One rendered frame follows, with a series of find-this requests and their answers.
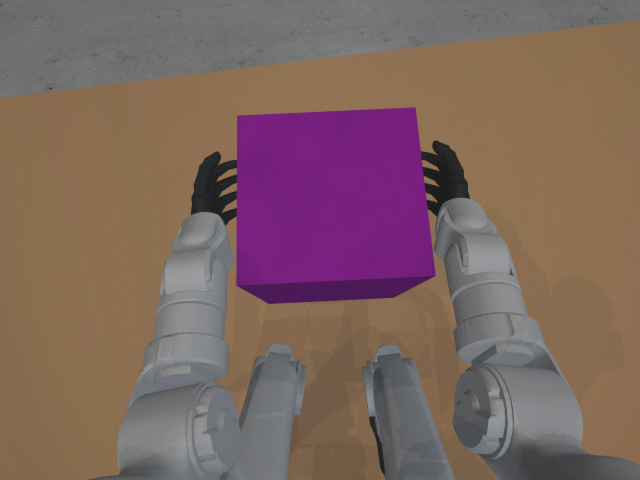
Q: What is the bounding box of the carton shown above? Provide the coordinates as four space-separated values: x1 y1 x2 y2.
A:
236 107 436 304

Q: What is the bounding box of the left robot forearm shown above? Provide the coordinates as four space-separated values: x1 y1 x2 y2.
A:
117 212 234 467

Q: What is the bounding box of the right robot hand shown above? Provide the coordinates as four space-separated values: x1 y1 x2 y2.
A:
421 141 470 217

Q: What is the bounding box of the right robot thigh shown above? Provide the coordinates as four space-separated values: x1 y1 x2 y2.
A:
361 353 455 480

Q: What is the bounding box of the right robot forearm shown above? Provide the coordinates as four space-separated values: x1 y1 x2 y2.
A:
434 198 583 437

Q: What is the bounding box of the left robot hand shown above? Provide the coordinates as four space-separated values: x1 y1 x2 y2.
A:
191 151 237 226

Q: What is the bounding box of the left robot upper arm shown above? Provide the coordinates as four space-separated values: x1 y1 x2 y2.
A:
89 382 243 480

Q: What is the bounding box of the right robot upper arm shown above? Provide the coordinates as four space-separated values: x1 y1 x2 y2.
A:
452 363 640 480

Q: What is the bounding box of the robot right foot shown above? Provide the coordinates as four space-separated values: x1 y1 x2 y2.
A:
369 416 385 475

